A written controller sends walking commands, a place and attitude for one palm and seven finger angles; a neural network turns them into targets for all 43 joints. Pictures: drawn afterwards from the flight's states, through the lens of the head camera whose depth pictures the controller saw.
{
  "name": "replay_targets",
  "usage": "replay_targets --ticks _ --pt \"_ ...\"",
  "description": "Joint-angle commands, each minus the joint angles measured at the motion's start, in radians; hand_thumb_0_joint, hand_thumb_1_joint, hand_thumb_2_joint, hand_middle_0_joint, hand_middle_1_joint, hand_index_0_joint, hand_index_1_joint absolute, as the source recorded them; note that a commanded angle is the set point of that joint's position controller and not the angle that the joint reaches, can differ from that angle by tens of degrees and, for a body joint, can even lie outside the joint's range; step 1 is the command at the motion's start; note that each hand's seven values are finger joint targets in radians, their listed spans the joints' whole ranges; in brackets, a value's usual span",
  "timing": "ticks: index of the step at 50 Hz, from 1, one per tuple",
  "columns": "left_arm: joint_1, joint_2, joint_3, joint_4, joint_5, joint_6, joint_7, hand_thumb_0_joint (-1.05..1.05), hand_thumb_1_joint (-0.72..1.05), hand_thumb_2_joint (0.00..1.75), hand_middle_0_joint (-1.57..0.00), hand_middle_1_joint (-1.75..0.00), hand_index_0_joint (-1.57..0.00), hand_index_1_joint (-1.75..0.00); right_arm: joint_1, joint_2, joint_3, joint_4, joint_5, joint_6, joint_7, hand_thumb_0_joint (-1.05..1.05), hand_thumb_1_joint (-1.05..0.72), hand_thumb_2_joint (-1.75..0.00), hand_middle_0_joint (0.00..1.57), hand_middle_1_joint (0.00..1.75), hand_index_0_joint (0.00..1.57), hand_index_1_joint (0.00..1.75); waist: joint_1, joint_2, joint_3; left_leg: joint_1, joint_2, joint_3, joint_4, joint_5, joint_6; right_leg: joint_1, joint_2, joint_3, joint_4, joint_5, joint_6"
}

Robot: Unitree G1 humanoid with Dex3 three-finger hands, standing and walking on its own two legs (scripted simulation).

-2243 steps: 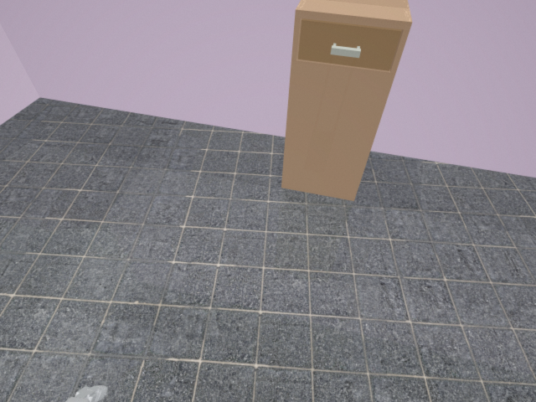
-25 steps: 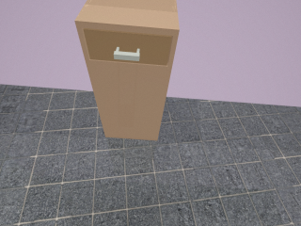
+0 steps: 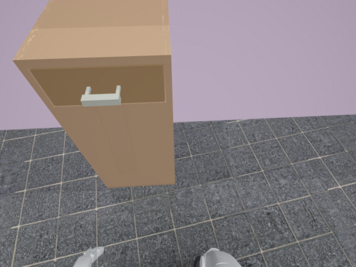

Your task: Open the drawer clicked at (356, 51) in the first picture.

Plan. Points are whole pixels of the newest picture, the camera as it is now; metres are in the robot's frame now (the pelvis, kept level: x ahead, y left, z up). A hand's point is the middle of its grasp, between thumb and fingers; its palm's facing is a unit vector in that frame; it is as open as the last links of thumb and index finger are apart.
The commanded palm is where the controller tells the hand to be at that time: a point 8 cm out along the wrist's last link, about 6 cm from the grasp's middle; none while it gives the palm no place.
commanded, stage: come to a stop and stand still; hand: left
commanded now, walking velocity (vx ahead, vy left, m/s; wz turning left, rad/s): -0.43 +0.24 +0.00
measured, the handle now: (102, 94) +0.54 +0.22 +0.03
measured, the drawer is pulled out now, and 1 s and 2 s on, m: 0.00 0.00 0.00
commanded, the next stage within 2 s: look again from close up in 1.26 s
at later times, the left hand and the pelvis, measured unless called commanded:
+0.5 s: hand out of the picture +0.09 +0.24 -0.16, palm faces +0.08 -0.97 -0.23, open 7.4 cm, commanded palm none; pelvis +0.04 +0.04 +0.02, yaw +1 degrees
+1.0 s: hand out of the picture +0.10 +0.17 -0.15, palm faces -0.03 -0.98 -0.21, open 7.4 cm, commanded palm none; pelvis +0.03 -0.01 +0.02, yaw -1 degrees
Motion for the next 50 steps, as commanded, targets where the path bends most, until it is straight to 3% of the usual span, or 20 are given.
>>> replay_targets --ticks 1,4,8,15,19,20,21,22,23,24,26,30,35,39,41,42,43,46,49,50 --pt "0.138 0.117 0.010 0.000 0.004 0.017 0.045 0.00 0.90 0.90 -0.20 -0.30 -0.20 -0.30 0.017 -0.052 -0.013 -0.080 0.001 -0.007 -0.008 0.00 -0.90 -0.90 0.20 0.30 0.20 0.30 0.036 -0.100 -0.078 -0.235 0.030 -0.072 0.212 0.058 0.015 0.118 -0.334 0.318 -0.377 0.448 -0.124" --pt "0.115 0.116 0.016 -0.019 0.012 0.018 0.057 0.00 0.90 0.90 -0.20 -0.30 -0.20 -0.30 0.029 -0.040 -0.006 -0.072 0.009 0.023 -0.003 0.00 -0.90 -0.90 0.20 0.30 0.20 0.30 0.021 -0.074 -0.178 -0.163 -0.012 -0.036 -0.007 0.041 0.003 0.178 -0.294 0.204 -0.325 0.718 -0.125" --pt "0.160 0.145 0.042 -0.005 0.008 0.025 0.059 0.00 0.90 0.90 -0.20 -0.30 -0.20 -0.30 -0.084 -0.078 -0.022 -0.120 0.002 0.039 0.001 0.00 -0.90 -0.90 0.20 0.30 0.20 0.30 0.064 -0.078 -0.234 -0.244 -0.053 -0.029 -0.066 0.075 -0.028 0.333 -0.326 0.240 -0.283 0.874 -0.149" --pt "0.087 0.171 0.046 -0.044 0.019 0.048 0.055 0.00 0.90 0.90 -0.20 -0.30 -0.20 -0.30 -0.201 -0.125 -0.043 -0.189 0.002 0.058 0.014 0.00 -0.90 -0.90 0.20 0.30 0.20 0.30 0.044 -0.152 -0.172 -0.207 -0.058 -0.061 -0.095 0.096 -0.023 0.217 -0.322 0.222 -0.316 0.631 -0.131" --pt "0.089 0.174 0.041 -0.045 0.012 0.057 0.051 0.00 0.90 0.90 -0.20 -0.30 -0.20 -0.30 -0.147 -0.136 -0.037 -0.178 -0.001 0.034 0.013 0.00 -0.90 -0.90 0.20 0.30 0.20 0.30 0.014 -0.144 -0.202 -0.043 -0.067 -0.028 -0.462 0.300 -0.014 0.220 -0.240 0.186 -0.223 0.432 -0.055" --pt "0.107 0.148 0.033 -0.045 0.004 0.062 0.048 0.00 0.90 0.90 -0.20 -0.30 -0.20 -0.30 -0.125 -0.175 -0.042 -0.175 -0.005 0.021 0.012 0.00 -0.90 -0.90 0.20 0.30 0.20 0.30 0.011 -0.053 -0.225 0.063 -0.005 -0.069 -0.587 0.454 0.005 0.159 -0.181 0.146 -0.152 0.285 -0.001" --pt "0.156 0.091 0.019 -0.052 -0.005 0.069 0.044 0.00 0.90 0.90 -0.20 -0.30 -0.20 -0.30 -0.137 -0.266 -0.053 -0.194 -0.016 0.009 0.007 0.00 -0.90 -0.90 0.20 0.30 0.20 0.30 0.029 0.217 -0.232 0.085 0.218 -0.334 -0.662 0.722 0.091 0.041 -0.054 0.060 -0.021 -0.085 0.077" --pt "0.148 0.090 0.011 -0.049 -0.004 0.072 0.046 0.00 0.90 0.90 -0.20 -0.30 -0.20 -0.30 -0.190 -0.290 -0.055 -0.216 -0.020 0.015 -0.004 0.00 -0.90 -0.90 0.20 0.30 0.20 0.30 0.029 0.254 -0.207 0.002 0.306 -0.364 -0.684 0.854 0.179 0.048 -0.011 0.124 0.145 -0.352 0.092" --pt "0.140 0.100 0.013 -0.056 -0.002 0.077 0.043 0.00 0.90 0.90 -0.20 -0.30 -0.20 -0.30 -0.235 -0.295 -0.043 -0.232 -0.028 0.015 -0.010 0.00 -0.90 -0.90 0.20 0.30 0.20 0.30 0.039 0.187 -0.170 -0.098 0.313 -0.302 -0.682 0.770 0.227 0.083 -0.020 0.172 0.243 -0.348 0.083" --pt "0.136 0.103 0.020 -0.053 0.003 0.083 0.038 0.00 0.90 0.90 -0.20 -0.30 -0.20 -0.30 -0.249 -0.259 -0.039 -0.239 -0.029 0.010 -0.028 0.00 -0.90 -0.90 0.20 0.30 0.20 0.30 0.052 0.124 -0.127 -0.098 0.252 -0.265 -0.667 0.883 0.209 0.045 -0.010 0.176 0.294 -0.296 0.084" --pt "0.141 0.120 0.030 -0.037 0.008 0.091 0.032 0.00 0.90 0.90 -0.20 -0.30 -0.20 -0.30 -0.215 -0.252 -0.034 -0.225 -0.027 0.005 -0.039 0.00 -0.90 -0.90 0.20 0.30 0.20 0.30 0.046 0.145 -0.154 0.028 0.223 -0.218 -0.604 1.081 0.189 -0.050 0.011 0.218 0.407 -0.235 0.090" --pt "0.146 0.117 0.024 -0.047 0.006 0.093 0.019 0.00 0.90 0.90 -0.20 -0.30 -0.20 -0.30 -0.176 -0.264 -0.042 -0.211 -0.024 0.002 -0.044 0.00 -0.90 -0.90 0.20 0.30 0.20 0.30 0.034 0.101 -0.208 0.151 0.215 -0.197 -0.600 0.962 0.184 -0.084 0.006 0.192 0.363 -0.222 0.109" --pt "0.103 0.093 0.006 -0.063 0.007 0.091 0.007 0.00 0.90 0.90 -0.20 -0.30 -0.20 -0.30 -0.129 -0.276 -0.053 -0.176 -0.027 0.004 -0.035 0.00 -0.90 -0.90 0.20 0.30 0.20 0.30 0.007 0.185 -0.181 0.116 0.208 -0.180 -0.620 0.857 0.158 0.025 -0.005 0.128 0.116 -0.251 0.103" --pt "0.230 0.119 0.011 -0.016 0.002 0.073 0.009 0.00 0.90 0.90 -0.20 -0.30 -0.20 -0.30 -0.152 -0.267 -0.054 -0.171 -0.011 0.004 -0.023 0.00 -0.90 -0.90 0.20 0.30 0.20 0.30 0.066 0.116 -0.224 -0.006 0.114 -0.121 -0.524 0.686 0.071 0.310 0.002 0.110 -0.297 0.058 0.081" --pt "0.227 0.239 0.024 -0.002 0.012 0.059 0.025 0.00 0.90 0.90 -0.20 -0.30 -0.20 -0.30 -0.169 -0.159 -0.029 -0.201 0.005 0.010 -0.007 0.00 -0.90 -0.90 0.20 0.30 0.20 0.30 0.056 -0.232 -0.173 -0.200 -0.045 0.025 -0.396 0.132 -0.024 0.352 -0.273 0.371 -0.384 0.284 -0.018" --pt "0.186 0.232 0.013 -0.011 0.010 0.056 0.026 0.00 0.90 0.90 -0.20 -0.30 -0.20 -0.30 -0.185 -0.158 -0.023 -0.201 -0.002 0.017 -0.001 0.00 -0.90 -0.90 0.20 0.30 0.20 0.30 0.063 -0.209 -0.169 -0.163 -0.042 -0.001 -0.326 0.040 -0.018 0.284 -0.301 0.350 -0.390 0.258 -0.070" --pt "0.148 0.231 0.005 -0.019 0.016 0.060 0.025 0.00 0.90 0.90 -0.20 -0.30 -0.20 -0.30 -0.162 -0.145 -0.024 -0.189 -0.003 0.017 0.007 0.00 -0.90 -0.90 0.20 0.30 0.20 0.30 0.039 -0.147 -0.140 -0.146 -0.050 0.005 -0.300 0.042 -0.015 0.230 -0.279 0.294 -0.367 0.201 -0.075" --pt "0.149 0.163 -0.003 0.016 -0.002 0.043 0.041 0.00 0.90 0.90 -0.20 -0.30 -0.20 -0.30 -0.152 -0.148 -0.015 -0.147 -0.005 0.011 -0.005 0.00 -0.90 -0.90 0.20 0.30 0.20 0.30 0.039 -0.233 -0.135 -0.163 -0.030 -0.007 -0.378 0.178 -0.014 0.358 -0.195 0.223 -0.248 0.639 -0.053" --pt "0.156 0.116 -0.015 0.021 -0.018 0.046 0.042 0.00 0.90 0.90 -0.20 -0.30 -0.20 -0.30 -0.095 -0.177 -0.007 -0.097 -0.010 -0.010 -0.011 0.00 -0.90 -0.90 0.20 0.30 0.20 0.30 0.035 -0.001 -0.152 0.040 0.041 -0.069 -0.547 0.761 0.020 0.272 -0.091 0.145 -0.187 0.432 0.035" --pt "0.164 0.105 -0.019 0.024 -0.017 0.049 0.045 0.00 0.90 0.90 -0.20 -0.30 -0.20 -0.30 -0.097 -0.190 -0.007 -0.089 -0.011 -0.011 -0.015 0.00 -0.90 -0.90 0.20 0.30 0.20 0.30 0.042 0.039 -0.142 0.034 0.063 -0.082 -0.546 0.779 0.034 0.269 -0.071 0.146 -0.220 0.300 0.047"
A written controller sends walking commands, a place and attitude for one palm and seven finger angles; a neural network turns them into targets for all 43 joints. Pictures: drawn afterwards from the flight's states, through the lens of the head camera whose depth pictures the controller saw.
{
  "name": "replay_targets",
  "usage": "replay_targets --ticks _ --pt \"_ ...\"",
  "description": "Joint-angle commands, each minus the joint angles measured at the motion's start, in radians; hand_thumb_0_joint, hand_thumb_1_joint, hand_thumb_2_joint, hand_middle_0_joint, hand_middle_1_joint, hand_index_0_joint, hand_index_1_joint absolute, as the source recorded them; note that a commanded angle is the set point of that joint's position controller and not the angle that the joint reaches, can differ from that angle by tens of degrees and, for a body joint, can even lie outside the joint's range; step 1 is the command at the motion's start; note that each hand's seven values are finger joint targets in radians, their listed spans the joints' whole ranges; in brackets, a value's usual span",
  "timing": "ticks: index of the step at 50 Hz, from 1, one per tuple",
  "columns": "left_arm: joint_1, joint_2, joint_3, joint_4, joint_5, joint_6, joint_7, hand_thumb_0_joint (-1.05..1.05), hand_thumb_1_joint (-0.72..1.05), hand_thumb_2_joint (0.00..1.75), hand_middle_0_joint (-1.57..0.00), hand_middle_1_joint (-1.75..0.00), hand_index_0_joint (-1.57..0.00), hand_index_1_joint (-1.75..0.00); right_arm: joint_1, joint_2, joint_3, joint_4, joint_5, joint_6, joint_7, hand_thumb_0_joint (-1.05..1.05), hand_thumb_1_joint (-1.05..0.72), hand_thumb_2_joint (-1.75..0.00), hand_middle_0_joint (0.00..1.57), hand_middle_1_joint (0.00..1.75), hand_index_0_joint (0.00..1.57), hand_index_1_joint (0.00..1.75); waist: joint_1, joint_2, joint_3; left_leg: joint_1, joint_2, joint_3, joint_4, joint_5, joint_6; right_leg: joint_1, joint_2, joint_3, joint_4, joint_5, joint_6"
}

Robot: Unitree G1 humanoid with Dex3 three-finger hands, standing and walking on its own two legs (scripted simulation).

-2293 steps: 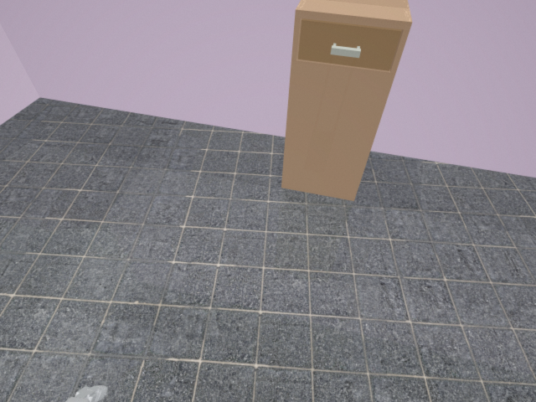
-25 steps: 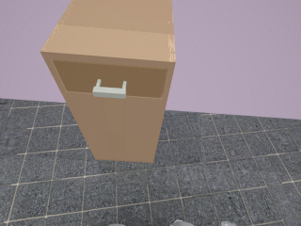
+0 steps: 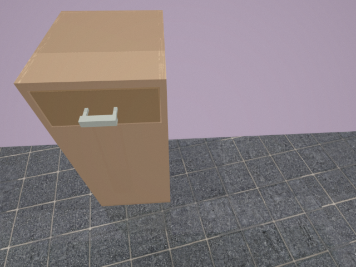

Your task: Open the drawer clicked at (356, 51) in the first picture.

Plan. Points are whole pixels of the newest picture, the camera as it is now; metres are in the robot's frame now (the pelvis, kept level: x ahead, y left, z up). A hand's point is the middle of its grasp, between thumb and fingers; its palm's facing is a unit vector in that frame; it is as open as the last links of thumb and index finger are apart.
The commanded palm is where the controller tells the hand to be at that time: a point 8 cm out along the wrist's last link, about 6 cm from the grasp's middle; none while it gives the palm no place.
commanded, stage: come to a stop and stand still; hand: left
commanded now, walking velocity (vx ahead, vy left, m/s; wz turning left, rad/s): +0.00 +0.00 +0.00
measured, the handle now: (99, 115) +0.51 +0.24 +0.01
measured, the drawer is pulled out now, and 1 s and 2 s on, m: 0.00 0.00 0.00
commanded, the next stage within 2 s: look again from close up in 0.26 s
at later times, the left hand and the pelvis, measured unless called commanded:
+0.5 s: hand out of the picture -0.02 +0.16 -0.17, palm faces -0.01 -0.98 -0.21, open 7.4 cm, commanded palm none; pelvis -0.01 -0.01 +0.00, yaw -1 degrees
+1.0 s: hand out of the picture +0.01 +0.19 -0.17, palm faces -0.03 -0.98 -0.21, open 7.4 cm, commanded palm +0.10 +0.23 -0.06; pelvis +0.00 +0.01 +0.00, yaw -2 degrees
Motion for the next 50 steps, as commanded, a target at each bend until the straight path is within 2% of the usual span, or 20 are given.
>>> replay_targets --ticks 1,2,6,9,12,17,18,19,20,21,22,24,25,27,28,31,37,48,49,50 --pt "0.069 0.106 0.016 -0.015 -0.007 -0.006 0.018 0.00 0.90 0.90 -0.20 -0.30 -0.20 -0.30 0.038 -0.086 0.002 -0.008 -0.001 -0.037 -0.005 0.00 -0.90 -0.90 0.20 0.30 0.20 0.30 0.040 0.057 -0.023 0.091 0.100 -0.070 -0.134 0.409 0.041 -0.017 -0.086 0.051 -0.105 0.325 -0.014" --pt "0.066 0.111 0.016 -0.001 -0.005 -0.004 0.016 0.00 0.90 0.90 -0.20 -0.30 -0.20 -0.30 0.028 -0.071 0.005 0.000 0.002 -0.039 -0.003 0.00 -0.90 -0.90 0.20 0.30 0.20 0.30 0.044 0.112 0.007 0.081 0.088 -0.067 -0.152 0.380 0.035 -0.022 -0.093 0.060 -0.117 0.309 -0.015" --pt "0.075 0.106 0.012 0.016 -0.004 -0.009 0.008 0.00 0.90 0.90 -0.20 -0.30 -0.20 -0.30 0.026 -0.052 0.011 0.004 0.001 -0.034 -0.001 0.00 -0.90 -0.90 0.20 0.30 0.20 0.30 0.042 0.061 0.042 0.066 0.064 -0.049 -0.196 0.185 0.021 -0.029 -0.098 0.082 -0.188 0.224 -0.020" --pt "0.084 0.107 0.008 0.023 -0.005 -0.020 0.009 0.00 0.90 0.90 -0.20 -0.30 -0.20 -0.30 0.036 -0.048 0.009 0.005 0.001 -0.034 0.001 0.00 -0.90 -0.90 0.20 0.30 0.20 0.30 0.036 -0.001 -0.013 0.119 0.060 -0.034 -0.185 0.194 0.016 -0.021 -0.108 0.091 -0.207 0.261 -0.021" --pt "0.094 0.100 0.006 0.027 -0.003 -0.025 0.013 0.00 0.90 0.90 -0.20 -0.30 -0.20 -0.30 0.042 -0.044 0.008 0.010 0.002 -0.033 0.002 0.00 -0.90 -0.90 0.20 0.30 0.20 0.30 0.033 -0.054 -0.017 0.135 0.060 -0.029 -0.185 0.194 0.015 -0.024 -0.106 0.084 -0.217 0.276 -0.020" --pt "0.129 0.093 0.004 0.040 -0.003 -0.030 0.018 0.00 0.90 0.90 -0.20 -0.30 -0.20 -0.30 0.043 -0.040 0.013 0.015 0.003 -0.033 0.000 0.00 -0.90 -0.90 0.20 0.30 0.20 0.30 0.035 -0.052 -0.011 0.147 0.060 -0.021 -0.183 0.229 0.018 -0.022 -0.106 0.085 -0.213 0.349 -0.023" --pt "0.227 0.091 -0.001 0.063 0.017 -0.061 0.060 0.00 0.90 0.90 -0.20 -0.30 -0.20 -0.30 -0.068 -0.062 0.013 -0.057 0.011 -0.056 0.010 0.00 -0.90 -0.90 0.20 0.30 0.20 0.30 0.089 -0.096 0.021 0.012 0.048 0.033 0.081 0.168 0.001 -0.030 -0.183 0.187 -0.180 0.880 0.041" --pt "0.193 0.146 0.002 0.016 0.010 -0.069 0.052 0.00 0.90 0.90 -0.20 -0.30 -0.20 -0.30 -0.026 -0.006 0.019 -0.093 0.012 -0.042 0.019 0.00 -0.90 -0.90 0.20 0.30 0.20 0.30 0.039 -0.113 -0.022 -0.051 0.011 -0.013 0.092 -0.099 0.022 0.013 -0.228 0.201 -0.158 0.846 -0.004" --pt "0.161 0.123 -0.005 -0.003 0.011 -0.069 0.043 0.00 0.90 0.90 -0.20 -0.30 -0.20 -0.30 -0.011 -0.011 0.013 -0.086 0.007 -0.039 0.019 0.00 -0.90 -0.90 0.20 0.30 0.20 0.30 0.024 -0.025 -0.021 -0.036 0.011 -0.004 0.088 -0.100 0.027 -0.016 -0.216 0.182 -0.159 0.734 -0.056" --pt "0.145 0.121 -0.007 -0.007 0.013 -0.064 0.041 0.00 0.90 0.90 -0.20 -0.30 -0.20 -0.30 0.024 0.002 0.016 -0.077 0.009 -0.038 0.023 0.00 -0.90 -0.90 0.20 0.30 0.20 0.30 0.007 -0.055 -0.032 -0.004 0.016 0.013 0.049 -0.078 0.017 -0.065 -0.186 0.146 -0.178 0.499 -0.080" --pt "0.129 0.118 -0.006 -0.018 0.009 -0.064 0.038 0.00 0.90 0.90 -0.20 -0.30 -0.20 -0.30 0.064 0.000 0.021 -0.071 0.004 -0.040 0.027 0.00 -0.90 -0.90 0.20 0.30 0.20 0.30 -0.001 -0.001 -0.089 0.058 0.001 0.008 -0.022 0.019 0.022 -0.042 -0.151 0.129 -0.133 0.426 -0.084" --pt "0.152 0.082 -0.014 -0.021 0.001 -0.060 0.036 0.00 0.90 0.90 -0.20 -0.30 -0.20 -0.30 0.079 -0.038 0.021 -0.066 0.002 -0.056 0.022 0.00 -0.90 -0.90 0.20 0.30 0.20 0.30 0.012 -0.011 -0.096 0.078 0.046 -0.040 -0.058 0.182 0.047 -0.065 -0.089 0.098 -0.074 0.323 -0.055" --pt "0.164 0.068 -0.015 -0.021 0.001 -0.055 0.036 0.00 0.90 0.90 -0.20 -0.30 -0.20 -0.30 0.079 -0.052 0.022 -0.072 0.001 -0.058 0.017 0.00 -0.90 -0.90 0.20 0.30 0.20 0.30 0.021 -0.042 -0.084 0.060 0.062 -0.050 -0.067 0.192 0.056 -0.067 -0.076 0.098 -0.080 0.275 -0.051" --pt "0.175 0.066 -0.017 -0.009 0.004 -0.044 0.032 0.00 0.90 0.90 -0.20 -0.30 -0.20 -0.30 0.059 -0.049 0.026 -0.064 0.000 -0.063 0.014 0.00 -0.90 -0.90 0.20 0.30 0.20 0.30 0.038 0.080 -0.039 0.036 0.062 -0.062 -0.090 0.238 0.060 -0.068 -0.069 0.090 -0.059 0.226 -0.046" --pt "0.187 0.073 -0.017 -0.006 0.004 -0.041 0.029 0.00 0.90 0.90 -0.20 -0.30 -0.20 -0.30 0.047 -0.050 0.029 -0.064 0.002 -0.063 0.012 0.00 -0.90 -0.90 0.20 0.30 0.20 0.30 0.046 0.061 -0.020 0.028 0.062 -0.067 -0.092 0.245 0.064 -0.070 -0.063 0.090 -0.058 0.216 -0.042" --pt "0.193 0.072 -0.023 0.002 0.004 -0.037 0.025 0.00 0.90 0.90 -0.20 -0.30 -0.20 -0.30 0.037 -0.052 0.030 -0.064 0.005 -0.060 0.008 0.00 -0.90 -0.90 0.20 0.30 0.20 0.30 0.047 -0.021 0.018 0.019 0.050 -0.057 -0.108 0.173 0.060 -0.095 -0.074 0.102 -0.082 0.214 -0.039" --pt "0.188 0.079 -0.021 0.007 0.005 -0.030 0.023 0.00 0.90 0.90 -0.20 -0.30 -0.20 -0.30 0.040 -0.058 0.031 -0.037 0.003 -0.065 0.006 0.00 -0.90 -0.90 0.20 0.30 0.20 0.30 0.053 0.014 0.004 0.034 0.054 -0.065 -0.134 0.193 0.069 -0.078 -0.071 0.089 -0.075 0.199 -0.030" --pt "0.175 0.088 -0.016 0.015 0.003 -0.028 0.019 0.00 0.90 0.90 -0.20 -0.30 -0.20 -0.30 0.038 -0.065 0.034 -0.008 0.005 -0.068 0.003 0.00 -0.90 -0.90 0.20 0.30 0.20 0.30 0.058 0.010 -0.032 0.068 0.055 -0.052 -0.134 0.259 0.068 -0.048 -0.083 0.088 -0.072 0.279 -0.026" --pt "0.233 0.103 -0.016 0.035 0.015 -0.044 0.057 0.00 0.90 0.90 -0.20 -0.30 -0.20 -0.30 -0.058 -0.090 0.026 -0.087 0.016 -0.065 0.012 0.00 -0.90 -0.90 0.20 0.30 0.20 0.30 0.084 -0.030 0.054 -0.019 0.063 -0.023 0.070 0.320 0.032 -0.112 -0.146 0.161 -0.135 0.593 -0.007" --pt "-0.552 0.462 0.012 -1.511 0.185 -0.196 0.083 0.00 0.88 0.89 -0.20 -0.32 -0.20 -0.32 -0.025 -0.221 0.014 -0.415 0.061 -0.216 -0.023 0.00 -0.90 -0.90 0.20 0.30 0.20 0.30 0.001 0.272 -0.468 0.259 -0.048 -0.014 -0.084 0.504 0.072 -0.062 -0.029 0.136 0.021 0.588 -0.059"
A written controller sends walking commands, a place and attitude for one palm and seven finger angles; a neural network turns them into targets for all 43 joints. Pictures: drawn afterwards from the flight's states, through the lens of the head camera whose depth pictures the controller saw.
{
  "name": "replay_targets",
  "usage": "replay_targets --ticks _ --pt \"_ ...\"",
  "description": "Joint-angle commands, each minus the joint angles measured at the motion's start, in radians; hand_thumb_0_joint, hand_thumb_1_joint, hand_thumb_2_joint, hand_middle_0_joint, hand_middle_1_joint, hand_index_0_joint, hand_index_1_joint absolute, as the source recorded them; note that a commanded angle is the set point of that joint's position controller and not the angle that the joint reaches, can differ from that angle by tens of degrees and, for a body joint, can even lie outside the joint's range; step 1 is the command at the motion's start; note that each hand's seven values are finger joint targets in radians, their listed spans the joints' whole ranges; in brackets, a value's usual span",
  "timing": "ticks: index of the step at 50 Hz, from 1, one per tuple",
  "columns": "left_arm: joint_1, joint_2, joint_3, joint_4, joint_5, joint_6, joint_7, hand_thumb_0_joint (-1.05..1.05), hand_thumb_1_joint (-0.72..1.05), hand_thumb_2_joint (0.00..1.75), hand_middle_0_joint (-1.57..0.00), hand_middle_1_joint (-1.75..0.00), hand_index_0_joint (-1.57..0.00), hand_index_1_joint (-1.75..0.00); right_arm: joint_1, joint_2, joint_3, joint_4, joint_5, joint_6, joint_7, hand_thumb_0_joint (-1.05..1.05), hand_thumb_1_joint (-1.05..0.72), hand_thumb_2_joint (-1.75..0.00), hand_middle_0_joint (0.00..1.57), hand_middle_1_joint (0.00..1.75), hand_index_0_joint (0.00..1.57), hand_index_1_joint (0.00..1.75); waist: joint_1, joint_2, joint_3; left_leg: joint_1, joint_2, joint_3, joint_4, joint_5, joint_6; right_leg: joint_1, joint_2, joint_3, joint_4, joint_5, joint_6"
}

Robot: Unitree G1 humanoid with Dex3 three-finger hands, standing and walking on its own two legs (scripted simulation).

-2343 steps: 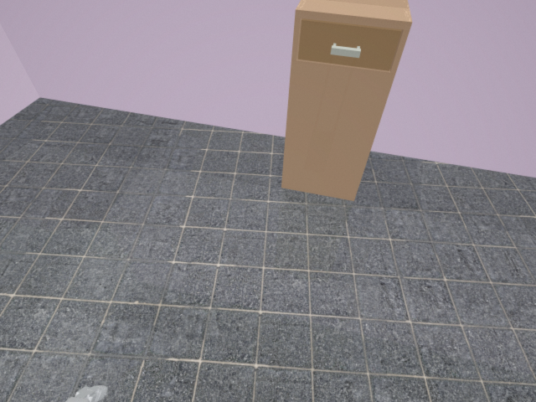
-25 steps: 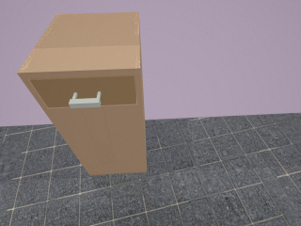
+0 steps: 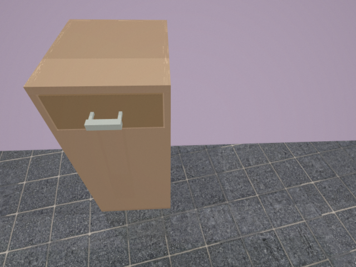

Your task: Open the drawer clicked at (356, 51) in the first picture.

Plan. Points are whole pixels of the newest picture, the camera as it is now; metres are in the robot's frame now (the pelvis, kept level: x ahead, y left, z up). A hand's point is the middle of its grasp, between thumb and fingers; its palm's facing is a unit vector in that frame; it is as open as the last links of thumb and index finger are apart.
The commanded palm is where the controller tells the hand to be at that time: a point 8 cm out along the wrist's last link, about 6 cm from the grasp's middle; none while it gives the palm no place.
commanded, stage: raise the hand with hooked fingers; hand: left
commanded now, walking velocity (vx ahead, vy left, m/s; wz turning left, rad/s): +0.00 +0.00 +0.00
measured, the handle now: (105, 119) +0.50 +0.25 +0.01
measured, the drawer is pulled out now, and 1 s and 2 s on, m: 0.00 0.00 0.00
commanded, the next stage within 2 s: move the hooked fingers above the handle in 1.88 s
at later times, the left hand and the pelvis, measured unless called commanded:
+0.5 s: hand out of the picture +0.11 +0.22 -0.06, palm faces -0.01 -0.11 -0.99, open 9.2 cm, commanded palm +0.14 +0.22 +0.02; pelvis -0.04 -0.04 -0.04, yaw +2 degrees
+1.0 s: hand (72, 211) +0.22 +0.23 +0.04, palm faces +0.10 -0.09 -0.99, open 12.1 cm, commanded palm +0.20 +0.23 +0.10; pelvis -0.02 -0.02 -0.01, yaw +1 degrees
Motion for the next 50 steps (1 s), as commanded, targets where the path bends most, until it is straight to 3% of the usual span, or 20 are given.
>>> replay_targets --ticks 1,2,3,4,5,7,8,10,12,14,18,22,25,27,29,32,35,40,45,50 --pt "-0.175 0.369 0.061 -1.253 0.207 -0.091 0.139 0.00 0.85 0.88 -0.20 -0.33 -0.20 -0.33 -0.074 -0.182 -0.030 -0.369 0.041 -0.282 -0.074 0.00 -0.90 -0.90 0.20 0.30 0.20 0.30 0.031 0.467 -0.382 0.368 0.039 -0.072 -0.078 0.702 0.026 -0.150 0.005 -0.021 0.134 0.248 -0.072" --pt "-0.114 0.270 0.044 -1.215 0.150 -0.020 0.192 0.00 0.83 0.87 -0.21 -0.34 -0.21 -0.34 -0.074 -0.176 -0.052 -0.298 0.046 -0.305 -0.081 0.00 -0.90 -0.90 0.20 0.30 0.20 0.30 0.003 0.300 -0.311 0.232 0.060 -0.075 -0.067 0.595 -0.020 -0.203 0.007 -0.076 0.140 0.085 -0.046" --pt "0.192 0.025 -0.097 -0.996 0.186 0.089 0.195 0.00 0.81 0.86 -0.21 -0.36 -0.21 -0.36 -0.083 -0.132 -0.046 -0.307 0.073 -0.310 -0.084 0.00 -0.90 -0.90 0.20 0.30 0.20 0.30 -0.008 0.217 -0.192 0.134 0.059 -0.077 -0.096 0.476 0.009 -0.261 0.017 -0.083 0.146 0.037 -0.031" --pt "0.013 0.082 -0.100 -1.217 0.229 0.074 0.199 0.00 0.78 0.85 -0.21 -0.37 -0.21 -0.37 -0.132 -0.164 -0.045 -0.401 0.054 -0.313 -0.065 0.00 -0.90 -0.90 0.20 0.30 0.20 0.30 0.004 0.117 -0.114 0.047 0.041 -0.096 -0.068 0.371 0.005 -0.247 -0.001 -0.068 0.096 0.093 -0.036" --pt "0.041 0.180 -0.040 -1.203 0.346 0.066 0.227 0.00 0.76 0.84 -0.21 -0.39 -0.21 -0.39 -0.140 -0.202 -0.061 -0.414 0.032 -0.298 -0.063 0.00 -0.90 -0.90 0.20 0.30 0.20 0.30 -0.017 0.074 -0.145 0.011 0.018 -0.074 -0.014 0.281 0.016 -0.278 0.014 -0.046 0.061 0.137 -0.044" --pt "0.177 0.198 -0.019 -1.087 0.521 0.082 0.275 0.00 0.71 0.82 -0.21 -0.42 -0.21 -0.42 -0.162 -0.208 -0.069 -0.494 0.004 -0.249 -0.041 0.00 -0.90 -0.90 0.20 0.30 0.20 0.30 0.013 -0.055 -0.116 -0.106 -0.019 -0.071 0.047 0.220 0.022 -0.313 0.023 -0.040 0.072 0.105 -0.053" --pt "0.248 0.184 -0.022 -1.042 0.622 0.092 0.292 0.00 0.69 0.81 -0.22 -0.43 -0.22 -0.43 -0.156 -0.202 -0.077 -0.521 -0.008 -0.214 -0.025 0.00 -0.90 -0.90 0.20 0.30 0.20 0.30 0.038 -0.129 -0.144 -0.134 -0.018 -0.058 0.073 0.241 0.014 -0.325 0.036 -0.056 0.108 0.101 -0.054" --pt "0.397 0.112 -0.078 -0.953 0.784 0.101 0.314 0.00 0.64 0.79 -0.22 -0.47 -0.22 -0.47 -0.200 -0.199 -0.093 -0.568 -0.025 -0.137 0.007 0.00 -0.90 -0.90 0.20 0.30 0.20 0.30 0.084 -0.232 -0.081 -0.248 -0.023 -0.042 0.096 0.178 0.000 -0.369 0.045 -0.032 0.133 0.066 -0.064" --pt "0.437 0.144 -0.045 -0.960 0.910 0.078 0.323 0.00 0.60 0.77 -0.22 -0.50 -0.22 -0.50 -0.238 -0.194 -0.099 -0.611 -0.022 -0.070 0.041 0.00 -0.90 -0.90 0.20 0.30 0.20 0.30 0.135 -0.245 -0.117 -0.289 -0.037 -0.025 0.115 0.166 -0.005 -0.326 0.035 0.038 0.142 0.126 -0.080" --pt "0.362 0.212 -0.013 -1.064 0.992 0.044 0.349 0.00 0.55 0.75 -0.22 -0.53 -0.22 -0.53 -0.280 -0.193 -0.088 -0.667 -0.020 -0.032 0.061 0.00 -0.90 -0.90 0.20 0.30 0.20 0.30 0.154 -0.175 -0.183 -0.308 -0.051 -0.013 0.141 0.141 -0.003 -0.314 0.023 0.065 0.173 0.132 -0.080" --pt "0.074 0.352 0.092 -1.283 1.102 0.006 0.442 0.00 0.46 0.71 -0.23 -0.58 -0.23 -0.58 -0.285 -0.182 -0.093 -0.704 -0.054 0.005 0.057 0.00 -0.90 -0.90 0.20 0.30 0.20 0.30 0.116 0.018 -0.294 -0.254 -0.073 -0.016 0.218 0.101 0.017 -0.370 0.020 0.121 0.193 0.120 -0.072" --pt "-0.284 0.413 0.118 -1.468 1.087 -0.099 0.528 0.00 0.36 0.67 -0.24 -0.64 -0.24 -0.64 -0.286 -0.157 -0.091 -0.682 -0.079 0.003 0.025 0.00 -0.90 -0.90 0.20 0.30 0.20 0.30 0.023 0.083 -0.354 -0.169 -0.074 -0.053 0.353 0.052 0.031 -0.527 0.004 0.171 0.194 -0.007 -0.066" --pt "-0.252 0.397 0.091 -1.420 1.037 -0.129 0.528 0.00 0.29 0.64 -0.24 -0.69 -0.24 -0.69 -0.280 -0.166 -0.089 -0.669 -0.071 -0.016 0.011 0.00 -0.90 -0.90 0.20 0.30 0.20 0.30 0.004 0.120 -0.344 -0.144 -0.071 -0.062 0.377 0.017 0.033 -0.564 0.005 0.164 0.178 -0.046 -0.067" --pt "-0.253 0.377 0.068 -1.373 1.019 -0.079 0.508 0.00 0.25 0.62 -0.25 -0.72 -0.25 -0.72 -0.291 -0.168 -0.083 -0.666 -0.065 -0.011 0.012 0.00 -0.90 -0.90 0.20 0.30 0.20 0.30 -0.004 0.111 -0.342 -0.144 -0.069 -0.065 0.359 0.028 0.033 -0.545 0.010 0.139 0.176 -0.009 -0.062" --pt "-0.218 0.365 0.056 -1.271 1.006 0.007 0.473 0.00 0.20 0.60 -0.25 -0.75 -0.25 -0.75 -0.304 -0.162 -0.074 -0.660 -0.048 0.005 0.006 0.00 -0.90 -0.90 0.20 0.30 0.20 0.30 0.015 0.081 -0.289 -0.199 -0.063 -0.049 0.289 0.025 0.034 -0.440 0.013 0.082 0.158 0.053 -0.045" --pt "-0.100 0.366 0.058 -1.144 0.963 0.154 0.367 0.00 0.13 0.57 -0.25 -0.80 -0.25 -0.80 -0.336 -0.164 -0.058 -0.673 -0.011 0.032 -0.006 0.00 -0.90 -0.90 0.20 0.30 0.20 0.30 0.075 -0.038 -0.280 -0.242 -0.066 -0.032 0.203 0.085 0.027 -0.256 0.011 0.098 0.115 0.176 -0.030" --pt "-0.069 0.396 0.053 -1.190 0.930 0.208 0.255 0.00 0.06 0.54 -0.26 -0.84 -0.26 -0.84 -0.345 -0.170 -0.035 -0.680 0.001 0.041 -0.015 0.00 -0.90 -0.90 0.20 0.30 0.20 0.30 0.098 -0.083 -0.269 -0.212 -0.068 -0.024 0.134 0.145 0.027 -0.117 -0.006 0.105 0.098 0.320 -0.014" --pt "-0.096 0.408 0.074 -1.291 0.936 0.121 0.175 0.00 -0.06 0.49 -0.27 -0.92 -0.27 -0.92 -0.314 -0.170 -0.033 -0.670 -0.012 0.028 -0.013 0.00 -0.90 -0.90 0.20 0.30 0.20 0.30 0.101 -0.064 -0.203 -0.144 -0.058 -0.023 0.067 0.172 0.031 -0.114 -0.003 0.054 0.064 0.328 -0.016" --pt "-0.222 0.441 0.147 -1.402 0.968 -0.013 0.275 0.00 -0.17 0.44 -0.28 -0.99 -0.28 -0.99 -0.278 -0.165 -0.061 -0.641 -0.036 0.000 -0.008 0.00 -0.90 -0.90 0.20 0.30 0.20 0.30 0.091 0.070 -0.296 -0.025 -0.060 -0.031 0.085 0.242 0.030 -0.151 0.005 0.024 0.076 0.320 -0.039" --pt "-0.349 0.406 0.107 -1.342 0.970 0.024 0.328 0.00 -0.29 0.39 -0.29 -1.07 -0.29 -1.07 -0.266 -0.178 -0.085 -0.611 -0.021 0.012 0.005 0.00 -0.90 -0.90 0.20 0.30 0.20 0.30 0.062 0.082 -0.296 0.014 -0.047 -0.035 0.078 0.256 0.022 -0.207 0.017 -0.020 0.078 0.276 -0.043"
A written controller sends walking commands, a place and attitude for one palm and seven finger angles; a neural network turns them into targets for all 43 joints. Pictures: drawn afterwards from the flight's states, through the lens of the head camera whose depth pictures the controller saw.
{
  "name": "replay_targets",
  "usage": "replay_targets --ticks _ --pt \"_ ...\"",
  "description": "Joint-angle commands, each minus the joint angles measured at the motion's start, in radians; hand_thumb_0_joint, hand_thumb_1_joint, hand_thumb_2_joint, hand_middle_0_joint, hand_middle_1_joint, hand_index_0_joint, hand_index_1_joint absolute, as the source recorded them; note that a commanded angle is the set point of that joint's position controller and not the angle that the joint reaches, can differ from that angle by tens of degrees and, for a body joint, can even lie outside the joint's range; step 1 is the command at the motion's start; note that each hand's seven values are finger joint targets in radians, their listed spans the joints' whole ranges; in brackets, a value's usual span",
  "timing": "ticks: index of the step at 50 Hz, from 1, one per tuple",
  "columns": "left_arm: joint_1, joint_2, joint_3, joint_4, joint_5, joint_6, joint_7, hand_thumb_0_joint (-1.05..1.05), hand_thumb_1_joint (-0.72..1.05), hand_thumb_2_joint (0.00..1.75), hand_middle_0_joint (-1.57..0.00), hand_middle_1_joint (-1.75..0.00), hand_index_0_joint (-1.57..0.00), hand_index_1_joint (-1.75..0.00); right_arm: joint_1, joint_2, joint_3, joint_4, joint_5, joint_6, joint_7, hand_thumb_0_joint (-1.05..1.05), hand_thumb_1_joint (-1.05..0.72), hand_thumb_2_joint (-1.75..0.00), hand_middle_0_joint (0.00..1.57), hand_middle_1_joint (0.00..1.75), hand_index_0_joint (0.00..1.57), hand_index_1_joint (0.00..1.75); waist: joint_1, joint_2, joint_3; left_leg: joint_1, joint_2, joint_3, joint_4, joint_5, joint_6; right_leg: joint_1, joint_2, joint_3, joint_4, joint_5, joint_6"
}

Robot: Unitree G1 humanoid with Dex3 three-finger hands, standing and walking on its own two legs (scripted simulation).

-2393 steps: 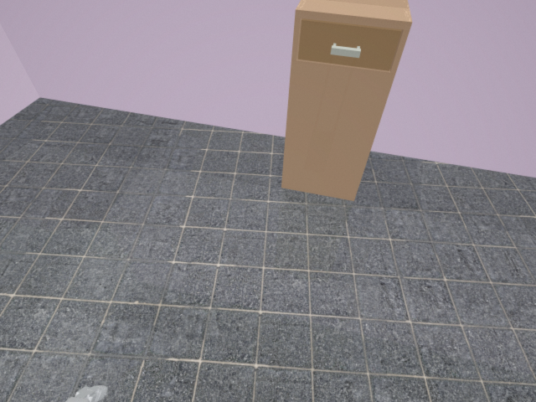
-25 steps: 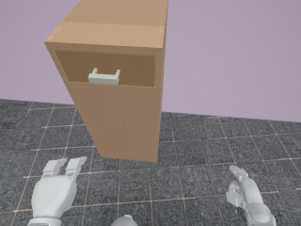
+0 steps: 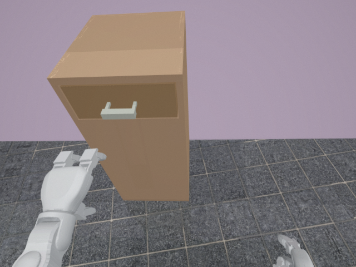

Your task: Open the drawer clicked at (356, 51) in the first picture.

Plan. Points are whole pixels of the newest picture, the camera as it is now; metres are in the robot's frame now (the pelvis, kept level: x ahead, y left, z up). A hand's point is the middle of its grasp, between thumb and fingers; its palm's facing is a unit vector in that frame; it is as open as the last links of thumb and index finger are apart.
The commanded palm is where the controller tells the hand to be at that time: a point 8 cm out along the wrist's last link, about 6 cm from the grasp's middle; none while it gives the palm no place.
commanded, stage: raise the hand with hooked fingers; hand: left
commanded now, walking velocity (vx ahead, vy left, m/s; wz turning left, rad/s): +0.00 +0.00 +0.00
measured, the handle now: (120, 109) +0.53 +0.25 +0.02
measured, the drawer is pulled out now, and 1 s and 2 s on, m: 0.00 0.00 0.00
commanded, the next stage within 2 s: move the hooked fingers above the handle in 0.88 s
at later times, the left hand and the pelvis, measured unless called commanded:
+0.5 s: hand (67, 142) +0.31 +0.27 +0.14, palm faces +0.11 -0.06 -0.99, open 13.8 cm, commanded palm +0.28 +0.26 +0.19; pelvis +0.00 +0.02 +0.02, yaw +1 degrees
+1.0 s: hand (70, 145) +0.30 +0.25 +0.14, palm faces +0.12 -0.07 -0.99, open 13.9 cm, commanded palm +0.28 +0.25 +0.19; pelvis -0.01 +0.00 +0.02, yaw +1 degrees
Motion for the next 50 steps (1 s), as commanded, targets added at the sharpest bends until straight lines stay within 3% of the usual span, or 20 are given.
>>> replay_targets --ticks 1,3,6,9,14,18,20,24,28,32,37,39,44,50 --pt "-0.318 0.162 0.109 -0.179 0.000 0.042 0.076 0.00 -0.31 0.38 -0.29 -1.08 -0.29 -1.08 -0.170 -0.070 -0.028 -0.159 0.021 -0.052 0.011 0.00 -0.90 -0.90 0.20 0.30 0.20 0.30 -0.010 0.029 -0.251 0.213 -0.046 -0.005 -0.053 0.264 0.037 0.013 0.023 0.015 -0.106 0.320 -0.016" --pt "-0.347 0.145 0.065 -0.145 -0.016 0.094 0.040 0.00 -0.36 0.36 -0.29 -1.11 -0.29 -1.11 -0.182 -0.071 -0.027 -0.159 0.037 -0.047 0.009 0.00 -0.90 -0.90 0.20 0.30 0.20 0.30 -0.009 0.001 -0.236 0.219 -0.042 -0.006 -0.080 0.261 0.038 0.037 0.023 0.009 -0.123 0.309 -0.012" --pt "-0.391 0.168 0.038 -0.132 -0.025 0.160 -0.035 0.00 -0.43 0.33 -0.29 -1.15 -0.29 -1.15 -0.205 -0.077 -0.014 -0.168 0.049 -0.031 0.002 0.00 -0.90 -0.90 0.20 0.30 0.20 0.30 0.002 -0.044 -0.222 0.231 -0.042 -0.015 -0.120 0.300 0.039 0.091 0.025 0.006 -0.141 0.343 -0.010" --pt "-0.427 0.213 0.055 -0.143 -0.026 0.190 -0.108 0.00 -0.50 0.30 -0.30 -1.20 -0.30 -1.20 -0.221 -0.077 0.002 -0.181 0.053 -0.014 -0.003 0.00 -0.90 -0.90 0.20 0.30 0.20 0.30 0.014 -0.042 -0.228 0.254 -0.043 -0.016 -0.148 0.336 0.040 0.144 0.026 0.006 -0.158 0.369 -0.009" --pt "-0.523 0.251 0.079 -0.125 -0.033 0.183 -0.184 0.00 -0.50 0.30 -0.30 -1.20 -0.30 -1.20 -0.218 -0.069 0.024 -0.177 0.056 0.009 -0.002 0.00 -0.90 -0.90 0.20 0.30 0.20 0.30 0.012 -0.019 -0.177 0.278 -0.039 -0.019 -0.185 0.362 0.035 0.171 0.032 0.001 -0.198 0.371 -0.014" --pt "-0.620 0.267 0.082 -0.133 -0.035 0.161 -0.212 0.00 -0.50 0.30 -0.30 -1.20 -0.30 -1.20 -0.217 -0.066 0.030 -0.174 0.059 0.015 0.002 0.00 -0.90 -0.90 0.20 0.30 0.20 0.30 0.009 0.025 -0.202 0.314 -0.039 -0.026 -0.199 0.384 0.031 0.185 0.034 -0.002 -0.217 0.364 -0.018" --pt "-0.661 0.263 0.069 -0.119 -0.043 0.154 -0.227 0.00 -0.50 0.30 -0.30 -1.20 -0.30 -1.20 -0.216 -0.068 0.030 -0.169 0.061 0.016 0.000 0.00 -0.90 -0.90 0.20 0.30 0.20 0.30 0.000 0.027 -0.185 0.324 -0.039 -0.027 -0.208 0.368 0.030 0.175 0.036 -0.004 -0.234 0.347 -0.017" --pt "-0.734 0.303 0.086 -0.122 -0.059 0.137 -0.259 0.00 -0.50 0.30 -0.30 -1.20 -0.30 -1.20 -0.209 -0.076 0.028 -0.165 0.063 0.011 0.000 0.00 -0.90 -0.90 0.20 0.30 0.20 0.30 0.001 0.011 -0.227 0.345 -0.044 -0.028 -0.215 0.381 0.033 0.212 0.034 -0.001 -0.248 0.368 -0.017" --pt "-0.610 0.249 0.064 -0.050 -0.082 0.137 -0.299 0.00 -0.50 0.30 -0.30 -1.20 -0.30 -1.20 -0.197 -0.084 0.025 -0.166 0.067 0.019 0.013 0.00 -0.90 -0.90 0.20 0.30 0.20 0.30 0.010 -0.040 -0.195 0.315 -0.045 -0.018 -0.223 0.386 0.033 0.223 0.032 -0.007 -0.255 0.390 -0.013" --pt "-0.589 0.285 0.106 -0.094 -0.096 0.106 -0.307 0.00 -0.50 0.30 -0.30 -1.20 -0.30 -1.20 -0.201 -0.092 0.021 -0.178 0.065 0.018 0.019 0.00 -0.90 -0.90 0.20 0.30 0.20 0.30 0.019 -0.063 -0.198 0.296 -0.048 -0.016 -0.229 0.375 0.037 0.243 0.031 -0.004 -0.260 0.400 -0.010" --pt "-0.659 0.332 0.153 -0.184 -0.085 0.037 -0.250 0.00 -0.50 0.30 -0.30 -1.20 -0.30 -1.20 -0.194 -0.088 0.015 -0.172 0.059 0.002 0.016 0.00 -0.90 -0.90 0.20 0.30 0.20 0.30 0.023 0.003 -0.234 0.312 -0.054 -0.017 -0.226 0.355 0.039 0.235 0.031 0.005 -0.263 0.363 -0.013" --pt "-0.663 0.320 0.153 -0.166 -0.080 0.026 -0.218 0.00 -0.50 0.30 -0.30 -1.20 -0.30 -1.20 -0.187 -0.081 0.011 -0.160 0.061 -0.008 0.014 0.00 -0.90 -0.90 0.20 0.30 0.20 0.30 0.023 0.022 -0.222 0.319 -0.054 -0.016 -0.222 0.346 0.039 0.213 0.031 0.003 -0.264 0.350 -0.014" --pt "-0.654 0.301 0.145 -0.096 -0.084 0.058 -0.182 0.00 -0.50 0.30 -0.30 -1.20 -0.30 -1.20 -0.185 -0.084 0.005 -0.142 0.070 -0.011 0.014 0.00 -0.90 -0.90 0.20 0.30 0.20 0.30 0.021 -0.018 -0.220 0.303 -0.054 -0.007 -0.223 0.333 0.038 0.213 0.028 0.005 -0.266 0.350 -0.010" --pt "-0.667 0.237 0.038 -0.022 -0.079 0.126 -0.234 0.00 -0.50 0.30 -0.30 -1.20 -0.30 -1.20 -0.216 -0.091 0.017 -0.150 0.079 0.001 0.007 0.00 -0.90 -0.90 0.20 0.30 0.20 0.30 -0.002 -0.056 -0.146 0.273 -0.058 0.005 -0.241 0.254 0.040 0.183 0.023 0.009 -0.291 0.289 -0.001"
